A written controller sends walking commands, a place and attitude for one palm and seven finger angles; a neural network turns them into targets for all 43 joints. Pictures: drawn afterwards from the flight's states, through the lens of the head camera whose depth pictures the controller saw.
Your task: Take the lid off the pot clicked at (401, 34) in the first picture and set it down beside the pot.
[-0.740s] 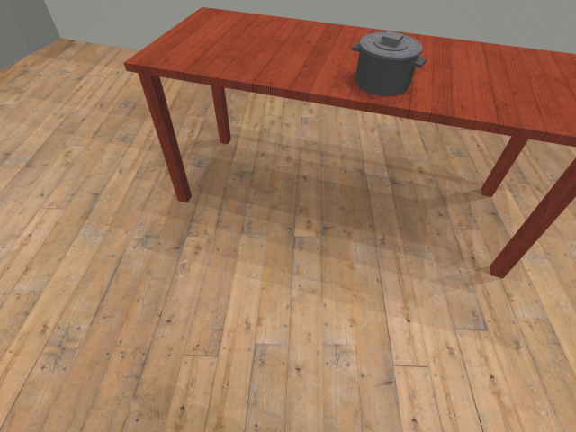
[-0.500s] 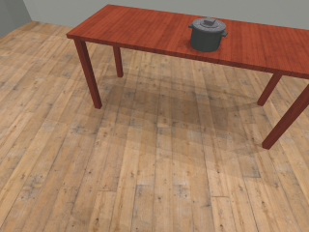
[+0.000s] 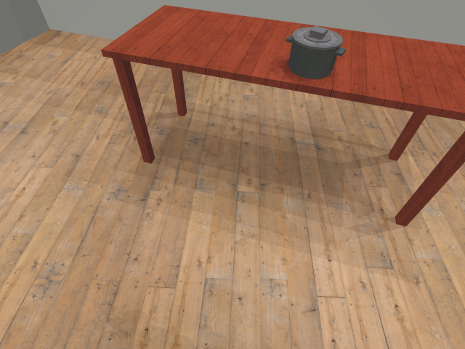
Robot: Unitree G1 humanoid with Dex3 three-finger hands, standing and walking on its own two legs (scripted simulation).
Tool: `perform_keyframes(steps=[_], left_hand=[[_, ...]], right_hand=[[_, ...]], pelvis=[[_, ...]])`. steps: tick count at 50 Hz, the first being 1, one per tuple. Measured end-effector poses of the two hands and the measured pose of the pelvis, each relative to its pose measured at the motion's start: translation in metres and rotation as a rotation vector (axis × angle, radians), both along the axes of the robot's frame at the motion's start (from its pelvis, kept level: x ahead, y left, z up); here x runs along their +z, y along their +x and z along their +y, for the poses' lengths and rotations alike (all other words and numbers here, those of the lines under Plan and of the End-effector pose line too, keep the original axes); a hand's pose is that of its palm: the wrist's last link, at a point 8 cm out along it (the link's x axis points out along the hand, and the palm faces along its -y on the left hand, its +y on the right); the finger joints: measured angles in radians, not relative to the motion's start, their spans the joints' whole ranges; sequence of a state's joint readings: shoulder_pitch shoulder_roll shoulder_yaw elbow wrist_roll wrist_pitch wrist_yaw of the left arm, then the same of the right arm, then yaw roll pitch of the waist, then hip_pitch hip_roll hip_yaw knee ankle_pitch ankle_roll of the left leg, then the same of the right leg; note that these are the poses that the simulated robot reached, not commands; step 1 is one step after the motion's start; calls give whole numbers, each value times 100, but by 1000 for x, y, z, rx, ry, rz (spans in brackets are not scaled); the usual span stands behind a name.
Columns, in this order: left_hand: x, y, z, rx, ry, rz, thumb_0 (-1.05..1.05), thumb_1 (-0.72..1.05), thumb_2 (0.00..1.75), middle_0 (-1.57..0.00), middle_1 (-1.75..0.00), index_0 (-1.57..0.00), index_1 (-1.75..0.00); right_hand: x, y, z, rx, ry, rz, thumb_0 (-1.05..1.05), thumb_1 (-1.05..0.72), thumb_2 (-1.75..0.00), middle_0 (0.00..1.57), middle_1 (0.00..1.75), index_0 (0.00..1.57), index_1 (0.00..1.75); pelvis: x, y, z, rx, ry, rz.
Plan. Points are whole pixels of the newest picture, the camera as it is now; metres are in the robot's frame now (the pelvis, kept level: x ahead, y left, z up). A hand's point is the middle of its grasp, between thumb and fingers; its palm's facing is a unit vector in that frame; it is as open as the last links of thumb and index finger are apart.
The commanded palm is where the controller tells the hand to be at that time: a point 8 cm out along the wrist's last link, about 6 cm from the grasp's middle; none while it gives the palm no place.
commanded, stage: walk to a spot facing it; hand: left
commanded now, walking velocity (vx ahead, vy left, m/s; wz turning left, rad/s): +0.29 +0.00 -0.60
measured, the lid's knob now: (318, 31) +1.15 -0.25 +0.07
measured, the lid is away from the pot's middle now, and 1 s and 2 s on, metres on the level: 0.00 0.00 0.00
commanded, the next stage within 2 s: turn to face it in 1.08 s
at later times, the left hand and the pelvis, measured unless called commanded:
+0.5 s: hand out of the picture +0.13 +0.13 -0.18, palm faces -0.13 -0.97 -0.22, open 7.4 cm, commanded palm none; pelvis +0.08 -0.05 -0.02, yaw -12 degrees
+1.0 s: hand (192, 254) +0.37 +0.13 -0.20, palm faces -0.36 -0.91 -0.20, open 7.4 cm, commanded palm none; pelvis +0.31 -0.07 -0.02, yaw -28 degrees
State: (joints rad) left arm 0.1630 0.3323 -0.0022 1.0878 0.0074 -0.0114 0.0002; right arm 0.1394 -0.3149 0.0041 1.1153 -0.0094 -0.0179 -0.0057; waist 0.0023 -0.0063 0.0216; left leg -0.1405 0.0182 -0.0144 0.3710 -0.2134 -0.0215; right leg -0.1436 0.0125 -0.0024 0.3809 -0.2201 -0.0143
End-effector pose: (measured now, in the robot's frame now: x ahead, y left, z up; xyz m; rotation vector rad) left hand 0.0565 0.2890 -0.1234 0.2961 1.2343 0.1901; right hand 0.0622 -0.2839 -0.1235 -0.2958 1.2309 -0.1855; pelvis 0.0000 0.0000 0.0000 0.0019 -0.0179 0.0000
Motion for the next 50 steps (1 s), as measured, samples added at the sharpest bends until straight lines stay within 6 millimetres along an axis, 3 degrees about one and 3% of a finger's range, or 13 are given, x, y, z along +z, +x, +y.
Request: perform_keyframes(steps=[7,13,16,19,22,25,33,39,44,47,50], left_hand=[[-10,-6,-9,2,-27,37,1,91,90,-20,-29,-20,-30],[-24,-9,-34,-28,-82,135,1,91,90,-20,-29,-20,-30],[-24,10,-55,-64,-99,157,1,91,90,-20,-29,-20,-30],[-28,42,-78,-102,-108,112,1,91,90,-20,-29,-20,-30],[-30,64,-94,-96,-102,44,1,91,90,-20,-29,-20,-30],[-23,75,-108,-102,-99,58,1,91,90,-20,-29,-20,-30],[-10,113,-129,-165,-112,154,1,91,90,-20,-30,-20,-30],[-15,162,-127,-168,-106,177,1,91,90,-20,-30,-20,-30],[-34,218,-115,-183,-101,223,1,90,90,-20,-30,-20,-30],[-47,266,-109,-234,-96,245,1,91,90,-20,-30,-20,-30],[-44,331,-117,-306,-94,197,1,91,90,-20,-29,-20,-30]], right_hand=[[-7,-6,10,-28,21,0,1,-91,-89,20,30,21,30],[-23,-33,21,-139,75,22,1,-91,-89,20,30,21,30],[-31,-54,21,-212,103,68,1,-91,-89,20,30,21,30],[-44,-73,14,-263,127,143,1,-91,-89,20,30,21,30],[-49,-73,4,-281,141,212,1,-91,-89,20,30,21,30],[-40,-43,-7,-292,140,171,1,-91,-89,20,30,20,30],[-14,81,-30,-323,140,-101,1,-91,-89,20,30,20,30],[-7,178,-34,-293,140,-202,1,-91,-89,20,30,20,30],[-7,255,-35,-282,102,-285,1,-91,-89,20,30,20,30],[-9,272,-36,-331,62,-318,1,-91,-89,20,30,21,30],[-6,258,-32,-410,53,-264,1,-91,-89,20,30,21,30]], pelvis=[[-5,8,1,-38,-2,1],[-13,29,-6,-115,19,13],[-15,41,-17,-158,28,12],[-24,56,-32,-184,20,6],[-28,68,-46,-191,10,2],[-18,84,-55,-214,8,9],[-1,139,-68,-294,12,42],[-4,197,-68,-337,1,43],[-20,259,-64,-391,-4,37],[-28,288,-63,-450,-3,27],[-21,310,-67,-494,8,15]])
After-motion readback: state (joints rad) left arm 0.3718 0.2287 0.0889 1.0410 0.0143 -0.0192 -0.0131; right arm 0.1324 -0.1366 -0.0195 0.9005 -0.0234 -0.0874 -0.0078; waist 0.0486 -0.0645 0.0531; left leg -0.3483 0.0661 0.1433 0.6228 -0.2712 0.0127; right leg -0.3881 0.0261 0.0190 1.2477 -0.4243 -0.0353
